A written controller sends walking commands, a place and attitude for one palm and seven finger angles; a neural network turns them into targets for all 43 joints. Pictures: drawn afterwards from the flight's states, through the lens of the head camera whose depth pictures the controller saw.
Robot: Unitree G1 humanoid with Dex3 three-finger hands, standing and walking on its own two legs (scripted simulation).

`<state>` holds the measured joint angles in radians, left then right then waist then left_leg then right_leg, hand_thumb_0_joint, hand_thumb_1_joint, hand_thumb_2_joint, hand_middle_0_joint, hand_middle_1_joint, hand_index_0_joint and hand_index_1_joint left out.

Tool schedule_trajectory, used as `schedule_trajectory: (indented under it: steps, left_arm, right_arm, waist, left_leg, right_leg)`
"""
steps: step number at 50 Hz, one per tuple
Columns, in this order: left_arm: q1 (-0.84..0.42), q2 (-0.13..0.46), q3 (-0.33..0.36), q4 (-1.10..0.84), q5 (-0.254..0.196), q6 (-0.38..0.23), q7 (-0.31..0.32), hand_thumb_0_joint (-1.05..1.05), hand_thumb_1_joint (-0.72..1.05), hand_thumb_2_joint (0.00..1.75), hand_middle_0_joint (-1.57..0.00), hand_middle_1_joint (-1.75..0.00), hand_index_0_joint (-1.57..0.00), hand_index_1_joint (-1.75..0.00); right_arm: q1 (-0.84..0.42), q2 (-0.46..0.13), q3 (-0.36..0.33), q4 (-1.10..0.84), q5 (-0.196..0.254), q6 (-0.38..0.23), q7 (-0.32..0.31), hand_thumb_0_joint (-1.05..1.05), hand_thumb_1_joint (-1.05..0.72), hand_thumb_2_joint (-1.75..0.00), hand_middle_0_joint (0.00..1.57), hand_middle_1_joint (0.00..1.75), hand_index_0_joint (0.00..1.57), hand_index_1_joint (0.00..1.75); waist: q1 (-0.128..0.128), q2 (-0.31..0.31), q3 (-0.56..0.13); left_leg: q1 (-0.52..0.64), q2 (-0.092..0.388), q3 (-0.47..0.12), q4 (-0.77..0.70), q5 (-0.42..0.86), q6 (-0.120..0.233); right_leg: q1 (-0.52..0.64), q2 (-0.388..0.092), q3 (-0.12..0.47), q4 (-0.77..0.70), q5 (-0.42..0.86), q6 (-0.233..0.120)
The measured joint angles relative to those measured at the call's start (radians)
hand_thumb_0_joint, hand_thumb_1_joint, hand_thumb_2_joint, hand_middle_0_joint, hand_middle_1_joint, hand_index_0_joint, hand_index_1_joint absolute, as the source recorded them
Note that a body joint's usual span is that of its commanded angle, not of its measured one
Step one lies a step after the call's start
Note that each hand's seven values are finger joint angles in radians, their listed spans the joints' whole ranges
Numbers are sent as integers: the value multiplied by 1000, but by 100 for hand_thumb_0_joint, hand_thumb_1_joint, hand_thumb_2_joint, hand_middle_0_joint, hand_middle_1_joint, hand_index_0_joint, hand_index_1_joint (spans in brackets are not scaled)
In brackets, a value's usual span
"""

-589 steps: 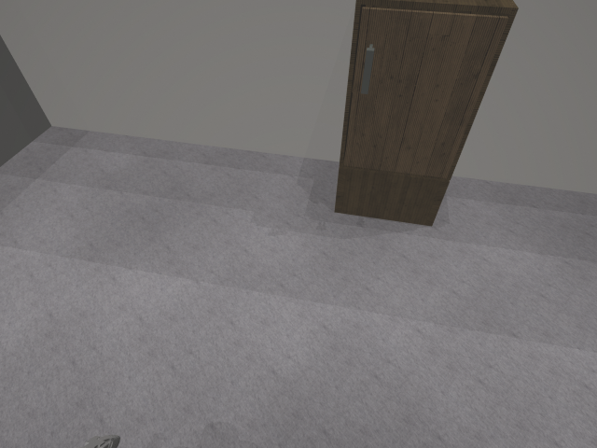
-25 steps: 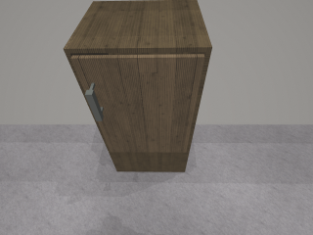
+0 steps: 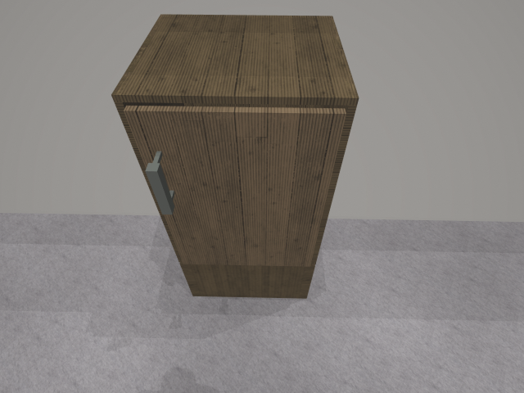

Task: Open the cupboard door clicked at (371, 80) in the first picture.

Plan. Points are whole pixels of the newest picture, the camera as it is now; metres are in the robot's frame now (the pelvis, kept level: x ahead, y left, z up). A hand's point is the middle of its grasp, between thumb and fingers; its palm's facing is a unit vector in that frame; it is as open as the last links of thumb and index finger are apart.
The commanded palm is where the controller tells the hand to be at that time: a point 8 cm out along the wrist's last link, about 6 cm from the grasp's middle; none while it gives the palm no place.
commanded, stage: come to a stop and stand still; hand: left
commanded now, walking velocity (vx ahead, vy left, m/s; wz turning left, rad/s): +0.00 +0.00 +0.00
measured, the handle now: (163, 183) +0.53 +0.26 -0.04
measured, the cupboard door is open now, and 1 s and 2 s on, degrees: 0 0 0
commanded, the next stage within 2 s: look again from close up in 0.66 s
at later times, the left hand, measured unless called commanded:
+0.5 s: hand out of the picture -0.05 +0.20 -0.18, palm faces +0.03 -0.99 -0.17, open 7.4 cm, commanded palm none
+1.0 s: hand out of the picture -0.06 +0.18 -0.18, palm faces +0.04 -0.99 -0.13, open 7.4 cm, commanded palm none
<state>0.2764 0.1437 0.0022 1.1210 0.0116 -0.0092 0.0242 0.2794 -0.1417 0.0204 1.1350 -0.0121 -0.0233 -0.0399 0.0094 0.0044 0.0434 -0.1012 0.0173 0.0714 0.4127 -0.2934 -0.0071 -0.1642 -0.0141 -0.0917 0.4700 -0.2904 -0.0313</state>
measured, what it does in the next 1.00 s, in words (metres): shifts its weight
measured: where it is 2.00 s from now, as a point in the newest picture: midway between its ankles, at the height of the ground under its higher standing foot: outside the picture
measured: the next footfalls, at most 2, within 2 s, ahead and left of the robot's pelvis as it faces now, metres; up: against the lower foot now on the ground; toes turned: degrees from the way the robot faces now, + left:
none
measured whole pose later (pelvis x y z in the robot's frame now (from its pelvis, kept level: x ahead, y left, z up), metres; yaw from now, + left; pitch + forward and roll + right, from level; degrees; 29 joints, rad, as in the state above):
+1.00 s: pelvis -0.04 +0.03 +0.00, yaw -1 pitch -2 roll +0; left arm 0.36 0.09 -0.01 1.11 0.02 -0.01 0.04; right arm 0.33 -0.11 0.02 1.12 -0.01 -0.03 -0.03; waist 0.00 -0.01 0.02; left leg -0.16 -0.02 0.09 0.46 -0.27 0.05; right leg -0.21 -0.05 -0.06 0.48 -0.23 0.01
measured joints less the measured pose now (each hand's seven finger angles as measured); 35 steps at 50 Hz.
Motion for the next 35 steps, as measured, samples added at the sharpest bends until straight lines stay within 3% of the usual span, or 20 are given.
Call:
schedule_trajectory:
  steps: [3,7,21,35]
  left_arm:
    - [9,-14,-6,-4,5,-28,21,1,92,90,-20,-30,-20,-30]
    - [25,-16,-12,-7,1,-22,24,1,91,90,-20,-30,-20,-30]
    - [40,1,-9,-33,5,5,7,1,91,90,-20,-30,-20,-30]
    - [90,-29,-11,-16,5,3,8,0,90,90,-20,-30,-20,-30]
  right_arm:
    - [-5,-12,-6,-25,6,16,11,1,-93,-90,20,30,20,30]
    - [3,-19,-19,-64,6,11,9,2,-93,-90,20,30,20,30]
    - [48,-1,-3,-63,-2,12,15,1,-93,-90,20,30,20,30]
    - [76,24,-1,-28,2,6,15,1,-91,-90,20,30,20,30]
  waist:
    - [-9,20,7]
    - [-29,16,-3]
    - [-12,-9,-41]
    - [-9,-11,-30]
  left_leg:
    - [-66,20,-6,100,-22,1]
    - [-72,12,-12,118,-53,8]
    - [-65,-25,6,78,5,45]
    - [-68,-39,18,48,29,57]
  right_leg:
    - [-19,16,-6,1,11,1]
    - [-41,6,-8,53,-9,7]
    - [-40,-28,10,22,43,36]
    - [-51,-40,22,4,65,47]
